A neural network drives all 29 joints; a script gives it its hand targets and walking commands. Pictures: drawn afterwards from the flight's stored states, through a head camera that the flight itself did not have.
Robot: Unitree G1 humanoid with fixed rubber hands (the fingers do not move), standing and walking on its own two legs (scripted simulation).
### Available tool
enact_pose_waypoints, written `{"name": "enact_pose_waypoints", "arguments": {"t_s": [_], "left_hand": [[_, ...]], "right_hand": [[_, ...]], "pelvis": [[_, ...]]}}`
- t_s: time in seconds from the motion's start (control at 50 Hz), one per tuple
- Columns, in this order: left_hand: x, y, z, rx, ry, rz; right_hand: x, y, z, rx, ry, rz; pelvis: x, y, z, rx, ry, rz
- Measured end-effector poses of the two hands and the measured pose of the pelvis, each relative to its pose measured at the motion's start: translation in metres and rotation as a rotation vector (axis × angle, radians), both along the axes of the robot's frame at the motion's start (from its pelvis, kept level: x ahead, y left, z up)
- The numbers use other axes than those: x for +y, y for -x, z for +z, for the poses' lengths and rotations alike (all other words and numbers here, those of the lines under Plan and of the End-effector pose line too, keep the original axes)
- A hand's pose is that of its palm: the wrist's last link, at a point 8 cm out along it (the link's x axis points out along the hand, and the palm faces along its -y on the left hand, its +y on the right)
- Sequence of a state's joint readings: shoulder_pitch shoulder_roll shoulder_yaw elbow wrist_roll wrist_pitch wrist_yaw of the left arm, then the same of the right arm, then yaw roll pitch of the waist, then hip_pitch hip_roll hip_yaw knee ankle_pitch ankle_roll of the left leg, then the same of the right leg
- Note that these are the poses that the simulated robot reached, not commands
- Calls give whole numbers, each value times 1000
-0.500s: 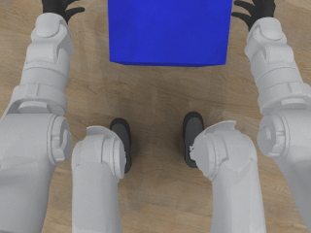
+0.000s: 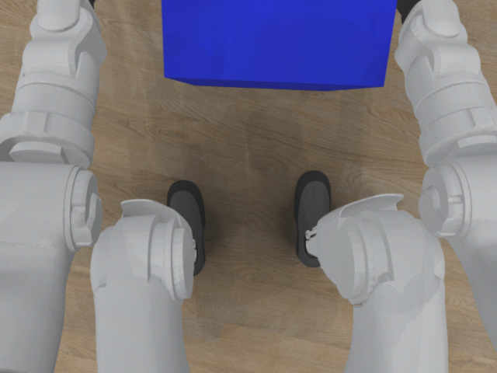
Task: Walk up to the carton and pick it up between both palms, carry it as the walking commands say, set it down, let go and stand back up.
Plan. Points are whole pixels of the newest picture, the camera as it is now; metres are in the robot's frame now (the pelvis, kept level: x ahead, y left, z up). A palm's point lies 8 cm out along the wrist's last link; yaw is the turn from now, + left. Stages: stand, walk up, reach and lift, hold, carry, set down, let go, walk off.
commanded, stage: reach and lift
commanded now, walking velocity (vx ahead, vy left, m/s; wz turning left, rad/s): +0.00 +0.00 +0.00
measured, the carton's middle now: (270, 16) +0.53 -0.02 -0.26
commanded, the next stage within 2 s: none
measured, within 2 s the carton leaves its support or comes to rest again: leaves its support in 1.46 s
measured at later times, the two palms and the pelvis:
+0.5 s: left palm out of the picture +0.55 +0.16 -0.18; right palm out of the picture +0.53 -0.19 -0.19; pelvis +0.00 +0.00 +0.00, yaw +0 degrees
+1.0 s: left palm out of the picture +0.56 +0.16 -0.18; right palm out of the picture +0.54 -0.18 -0.19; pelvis +0.00 +0.00 +0.00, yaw +0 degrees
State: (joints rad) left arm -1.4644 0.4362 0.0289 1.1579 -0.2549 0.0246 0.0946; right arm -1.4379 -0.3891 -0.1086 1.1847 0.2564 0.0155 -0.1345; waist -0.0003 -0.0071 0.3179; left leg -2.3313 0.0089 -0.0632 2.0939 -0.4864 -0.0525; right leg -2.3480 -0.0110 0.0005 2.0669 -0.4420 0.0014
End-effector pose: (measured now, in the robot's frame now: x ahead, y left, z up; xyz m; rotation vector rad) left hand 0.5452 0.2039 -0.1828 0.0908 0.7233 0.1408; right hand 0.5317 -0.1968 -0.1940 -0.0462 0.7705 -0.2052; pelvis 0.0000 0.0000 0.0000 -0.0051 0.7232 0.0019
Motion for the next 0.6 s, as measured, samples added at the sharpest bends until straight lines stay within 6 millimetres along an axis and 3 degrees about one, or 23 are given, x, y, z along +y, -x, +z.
{"name": "enact_pose_waypoints", "arguments": {"t_s": [0.28,0.6], "left_hand": [[-10,-6,4,-3,0,-28],[-47,-7,0,-7,61,-74]], "right_hand": [[6,0,-1,0,-12,23],[16,-6,2,-15,-16,35]], "pelvis": [[0,0,0,0,0,0],[0,0,0,0,-1,0]]}}
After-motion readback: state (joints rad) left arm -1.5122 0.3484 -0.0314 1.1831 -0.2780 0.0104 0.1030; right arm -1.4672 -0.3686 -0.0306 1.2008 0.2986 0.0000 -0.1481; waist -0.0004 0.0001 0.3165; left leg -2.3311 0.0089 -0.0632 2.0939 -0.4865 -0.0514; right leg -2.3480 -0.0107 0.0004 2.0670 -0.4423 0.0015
